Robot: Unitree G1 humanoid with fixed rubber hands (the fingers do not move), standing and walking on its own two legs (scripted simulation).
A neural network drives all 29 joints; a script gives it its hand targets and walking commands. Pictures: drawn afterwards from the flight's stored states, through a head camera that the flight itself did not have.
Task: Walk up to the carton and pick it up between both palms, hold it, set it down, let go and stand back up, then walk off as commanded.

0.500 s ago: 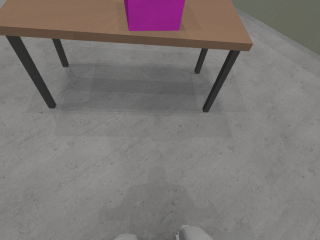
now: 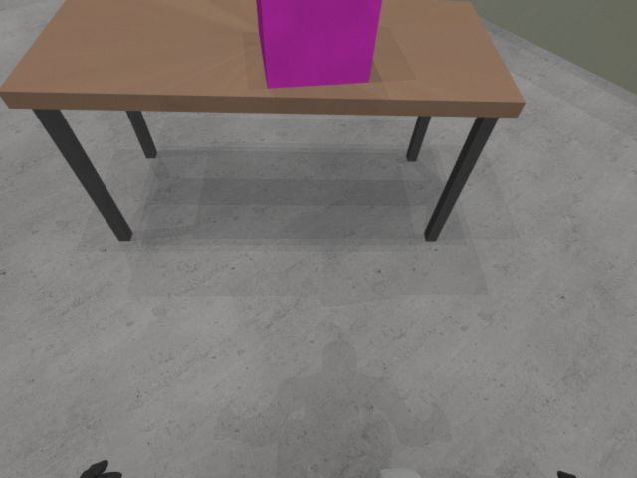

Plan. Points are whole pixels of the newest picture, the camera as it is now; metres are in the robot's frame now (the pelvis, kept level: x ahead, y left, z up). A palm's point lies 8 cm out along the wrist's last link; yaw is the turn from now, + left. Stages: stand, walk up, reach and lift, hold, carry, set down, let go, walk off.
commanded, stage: walk off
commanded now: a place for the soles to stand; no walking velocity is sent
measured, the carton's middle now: (312, 3) +1.12 +0.05 +0.02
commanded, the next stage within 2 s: stand in 0.08 s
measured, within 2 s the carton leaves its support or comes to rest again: neither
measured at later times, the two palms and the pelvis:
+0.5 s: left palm out of the picture +0.08 +0.28 -0.12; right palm out of the picture +0.09 -0.34 -0.09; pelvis +0.00 -0.02 -0.01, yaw +0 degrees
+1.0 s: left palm out of the picture +0.05 +0.28 -0.10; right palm out of the picture +0.04 -0.35 -0.10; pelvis -0.04 -0.04 +0.01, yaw +0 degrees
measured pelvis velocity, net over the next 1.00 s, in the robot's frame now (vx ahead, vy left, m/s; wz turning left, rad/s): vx -0.04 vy -0.04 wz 0.00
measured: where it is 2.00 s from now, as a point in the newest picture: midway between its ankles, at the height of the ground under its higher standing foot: outside the picture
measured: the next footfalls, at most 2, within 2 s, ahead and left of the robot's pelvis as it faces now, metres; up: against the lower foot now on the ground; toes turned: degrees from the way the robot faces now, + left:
right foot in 0.08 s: +0.04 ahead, -0.18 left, +0.00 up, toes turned +6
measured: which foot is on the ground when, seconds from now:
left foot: down 0.00-1.00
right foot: up 0.00-0.06, down 0.08-1.00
